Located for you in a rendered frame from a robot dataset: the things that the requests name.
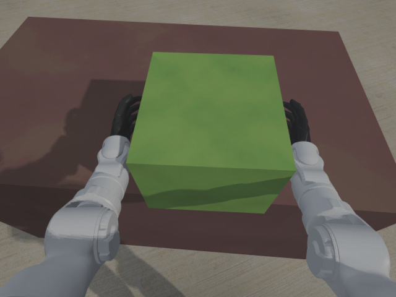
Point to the left robot forearm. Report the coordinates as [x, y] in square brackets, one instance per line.
[107, 185]

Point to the pedestal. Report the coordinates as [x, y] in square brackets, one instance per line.
[61, 81]

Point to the left robot hand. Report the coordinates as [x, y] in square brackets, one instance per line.
[122, 122]

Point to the right robot hand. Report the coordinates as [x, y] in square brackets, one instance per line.
[298, 124]

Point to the right robot upper arm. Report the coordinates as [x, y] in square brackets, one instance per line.
[351, 259]

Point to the right robot forearm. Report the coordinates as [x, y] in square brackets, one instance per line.
[315, 195]

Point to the left robot upper arm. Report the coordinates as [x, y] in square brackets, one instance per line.
[78, 242]

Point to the carton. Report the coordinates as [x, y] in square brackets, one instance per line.
[211, 134]

